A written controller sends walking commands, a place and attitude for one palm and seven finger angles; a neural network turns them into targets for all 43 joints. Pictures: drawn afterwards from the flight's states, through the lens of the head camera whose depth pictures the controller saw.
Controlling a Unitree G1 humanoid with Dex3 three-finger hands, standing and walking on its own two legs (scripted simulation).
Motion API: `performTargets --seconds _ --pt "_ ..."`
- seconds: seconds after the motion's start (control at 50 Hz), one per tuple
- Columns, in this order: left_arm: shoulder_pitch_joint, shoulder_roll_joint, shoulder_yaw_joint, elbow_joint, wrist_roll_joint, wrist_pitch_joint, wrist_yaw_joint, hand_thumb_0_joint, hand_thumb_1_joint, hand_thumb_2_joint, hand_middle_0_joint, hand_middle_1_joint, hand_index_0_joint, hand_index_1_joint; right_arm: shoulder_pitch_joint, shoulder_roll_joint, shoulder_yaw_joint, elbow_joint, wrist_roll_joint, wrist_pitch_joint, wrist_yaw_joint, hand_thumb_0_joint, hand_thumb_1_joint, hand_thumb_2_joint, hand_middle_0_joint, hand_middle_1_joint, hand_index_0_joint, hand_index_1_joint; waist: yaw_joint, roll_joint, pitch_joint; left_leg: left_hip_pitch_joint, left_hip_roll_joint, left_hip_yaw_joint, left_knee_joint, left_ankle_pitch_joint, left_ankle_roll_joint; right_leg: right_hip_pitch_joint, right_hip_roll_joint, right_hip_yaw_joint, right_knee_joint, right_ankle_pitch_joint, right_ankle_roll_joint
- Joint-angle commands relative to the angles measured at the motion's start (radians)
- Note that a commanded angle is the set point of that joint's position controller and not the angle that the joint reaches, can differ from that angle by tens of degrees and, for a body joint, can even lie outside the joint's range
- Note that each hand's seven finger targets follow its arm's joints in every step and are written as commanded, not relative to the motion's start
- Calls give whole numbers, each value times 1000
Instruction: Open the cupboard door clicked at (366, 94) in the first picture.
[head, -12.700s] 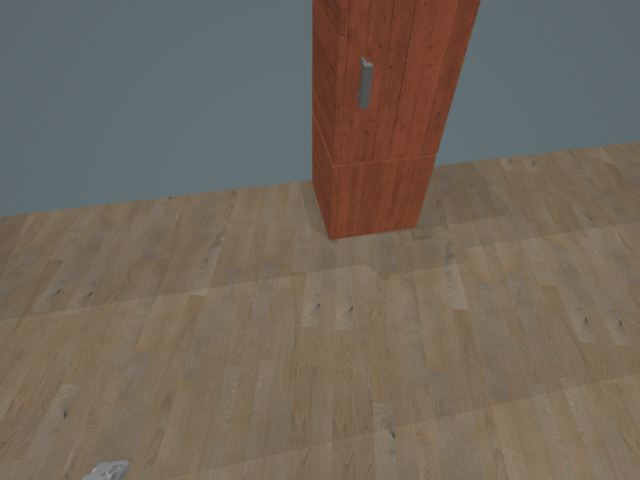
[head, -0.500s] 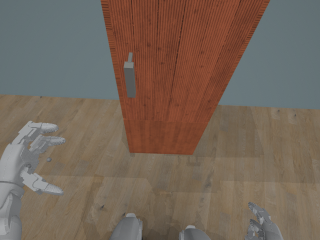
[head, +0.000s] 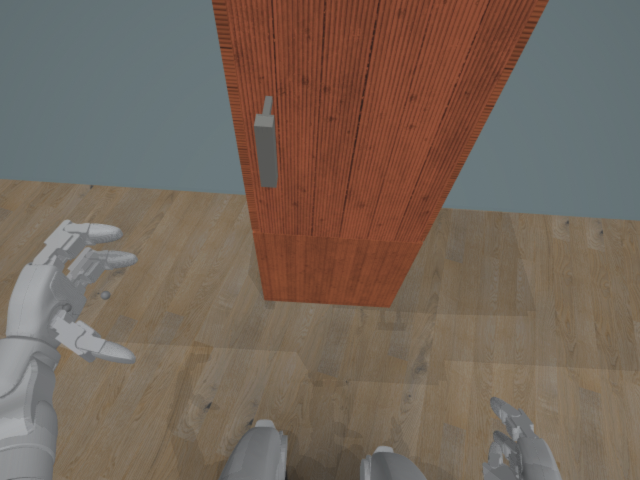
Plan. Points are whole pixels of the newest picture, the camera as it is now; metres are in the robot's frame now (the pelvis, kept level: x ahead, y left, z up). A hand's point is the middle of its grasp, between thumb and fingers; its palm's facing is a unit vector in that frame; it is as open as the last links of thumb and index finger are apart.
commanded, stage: move the hooked fingers beside the handle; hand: left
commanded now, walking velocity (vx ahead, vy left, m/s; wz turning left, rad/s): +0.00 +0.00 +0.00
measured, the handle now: (268, 142) +0.58 +0.12 +0.04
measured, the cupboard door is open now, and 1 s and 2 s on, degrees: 0 0 0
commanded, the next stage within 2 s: none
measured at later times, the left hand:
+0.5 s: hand (159, 237) +0.39 +0.23 +0.05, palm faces +0.00 -1.00 -0.02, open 14.0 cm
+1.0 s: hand (194, 191) +0.47 +0.20 +0.04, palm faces +0.02 -1.00 -0.01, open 14.0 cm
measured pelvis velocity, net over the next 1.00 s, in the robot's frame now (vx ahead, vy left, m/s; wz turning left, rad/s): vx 0.00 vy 0.00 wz -0.04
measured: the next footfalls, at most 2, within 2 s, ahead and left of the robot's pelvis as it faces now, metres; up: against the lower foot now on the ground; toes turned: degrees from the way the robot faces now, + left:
none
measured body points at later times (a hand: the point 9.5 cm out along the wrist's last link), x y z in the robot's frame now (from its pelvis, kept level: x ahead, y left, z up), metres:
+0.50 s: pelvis +0.01 +0.00 +0.00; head +0.10 +0.02 +0.44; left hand +0.38 +0.28 +0.05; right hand +0.10 -0.26 -0.10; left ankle +0.05 +0.10 -0.66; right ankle +0.00 -0.12 -0.66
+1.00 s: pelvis +0.00 +0.00 -0.01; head +0.12 +0.02 +0.42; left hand +0.46 +0.26 +0.04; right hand +0.04 -0.27 -0.12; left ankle +0.05 +0.10 -0.66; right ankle +0.00 -0.12 -0.66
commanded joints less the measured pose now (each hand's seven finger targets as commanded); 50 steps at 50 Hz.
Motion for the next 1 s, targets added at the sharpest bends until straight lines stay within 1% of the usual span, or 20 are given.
performTargets --seconds 0.0,0.02,0.08,0.1,0.12,0.18,0.22,0.28,0.36,0.42,0.48,0.56,0.64,0.66,0.68,0.72,0.76,0.9,0.92,0.98 --pt "-355 266 55 -197 0 -66 -2 0 -500 300 -300 -1200 -300 -1200 38 -163 -67 -94 -3 -46 -22 0 -900 -900 200 300 200 300 -39 108 -326 357 -2 -56 -168 175 -5 -7 26 49 -150 154 -22" --pt "-344 233 24 -200 6 -60 1 0 -500 300 -300 -1200 -300 -1200 35 -156 -66 -99 -3 -45 -19 0 -900 -900 200 300 200 300 -33 132 -337 379 -4 -55 -175 193 -7 -2 24 46 -151 166 -23" --pt "-331 278 63 -167 20 -39 34 0 -500 300 -300 -1200 -300 -1200 51 -161 -69 -97 -5 -35 -12 0 -900 -900 200 300 200 300 -17 101 -373 387 0 -61 -177 246 -9 26 26 39 -144 204 -23" --pt "-327 278 66 -173 26 -33 47 0 -500 300 -300 -1200 -300 -1200 50 -156 -69 -98 -3 -29 -8 0 -900 -900 200 300 200 300 -12 125 -379 398 1 -57 -182 266 -11 28 24 41 -145 220 -22" --pt "-317 255 55 -165 28 -23 61 0 -500 300 -300 -1200 -300 -1200 51 -151 -69 -102 -5 -22 -4 0 -900 -900 200 300 200 300 -14 108 -375 389 -1 -51 -182 272 -10 38 22 39 -148 234 -18" --pt "-327 274 88 -78 33 -7 97 0 -500 300 -300 -1200 -300 -1200 60 -153 -68 -99 -5 0 2 0 -900 -900 200 300 200 300 -15 34 -311 307 -3 -39 -180 236 -6 58 26 43 -156 228 -15" --pt "-322 242 64 -91 43 -9 109 0 -500 300 -300 -1200 -300 -1200 67 -147 -70 -110 -6 9 10 0 -900 -900 200 300 200 300 -15 62 -340 327 -5 -28 -178 279 -7 69 24 44 -149 272 -13" --pt "-377 239 47 -95 52 -36 118 0 -500 300 -300 -1200 -300 -1200 83 -151 -75 -102 -8 21 16 0 -900 -900 200 300 200 300 -32 47 -341 337 1 -34 -170 298 -7 57 29 43 -144 282 -16" --pt "-437 214 13 -114 63 -74 122 0 -500 300 -300 -1200 -300 -1200 99 -152 -84 -78 -11 29 19 0 -900 -900 200 300 200 300 -48 83 -388 399 7 -39 -162 343 -12 29 27 44 -138 300 -13" --pt "-499 190 -18 -61 73 -77 128 0 -500 300 -300 -1200 -300 -1200 109 -152 -82 -58 -10 40 19 0 -900 -900 200 300 200 300 -64 78 -358 397 9 -48 -163 323 -14 -4 28 40 -140 277 -14" --pt "-577 258 36 20 85 -75 143 0 -500 300 -300 -1200 -300 -1200 121 -162 -80 -38 -12 55 12 0 -900 -900 200 300 200 300 -67 33 -335 327 6 -42 -147 284 -5 5 26 49 -134 272 -15" --pt "-658 278 42 39 108 -94 157 0 -500 300 -300 -1200 -300 -1200 122 -155 -77 -37 -16 68 16 0 -900 -900 200 300 200 300 -53 112 -387 369 4 -43 -149 283 -13 -5 23 53 -129 255 -19" --pt "-703 257 15 55 122 -114 166 0 -500 300 -300 -1200 -300 -1200 136 -151 -78 -28 -21 80 23 0 -900 -900 200 300 200 300 -62 124 -448 419 10 -50 -133 347 -15 -16 28 50 -115 297 -19" --pt "-719 238 -3 75 122 -112 167 0 -500 300 -300 -1200 -300 -1200 136 -150 -78 -24 -20 84 25 0 -900 -900 200 300 200 300 -72 125 -433 418 10 -49 -131 348 -15 -28 27 50 -120 297 -18" --pt "-716 231 -4 122 122 -105 166 0 -500 300 -300 -1200 -300 -1200 147 -152 -78 -20 -21 89 27 0 -900 -900 200 300 200 300 -79 85 -425 393 10 -50 -122 343 -10 -28 31 50 -115 303 -18" --pt "-760 250 4 211 129 -89 166 0 -500 300 -300 -1200 -300 -1200 152 -159 -75 -10 -17 103 28 0 -900 -900 200 300 200 300 -91 38 -366 317 10 -45 -122 279 -6 -36 30 51 -120 270 -12" --pt "-816 240 -15 253 138 -81 166 0 -500 300 -300 -1200 -300 -1200 154 -158 -74 -12 -17 113 29 0 -900 -900 200 300 200 300 -102 49 -343 286 6 -40 -122 230 -3 -56 27 56 -123 234 -10" --pt "-988 348 53 272 173 -143 198 0 -500 300 -300 -1200 -300 -1200 187 -165 -73 -1 -32 139 35 0 -900 -900 200 300 200 300 -104 90 -461 324 11 -51 -80 283 -3 -81 33 62 -84 256 -14" --pt "-1016 332 33 260 177 -152 201 0 -500 300 -300 -1200 -300 -1200 185 -159 -71 -1 -34 141 37 0 -900 -900 200 300 200 300 -105 130 -479 334 8 -48 -76 293 -4 -82 33 67 -80 262 -14" --pt "-1031 336 39 312 183 -153 207 0 -500 300 -300 -1200 -300 -1200 204 -161 -71 10 -38 151 41 0 -900 -900 200 300 200 300 -119 114 -484 339 12 -53 -64 311 -2 -94 38 63 -77 275 -14"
